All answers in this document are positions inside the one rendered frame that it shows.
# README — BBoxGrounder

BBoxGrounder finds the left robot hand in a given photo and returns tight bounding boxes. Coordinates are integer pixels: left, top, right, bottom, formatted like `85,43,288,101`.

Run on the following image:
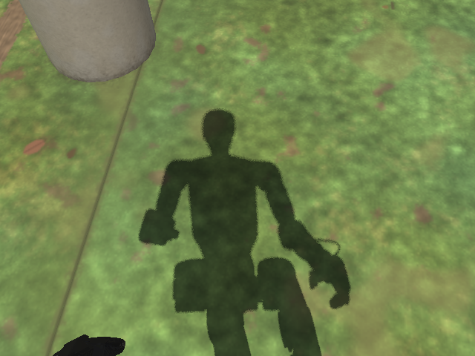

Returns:
53,334,125,356

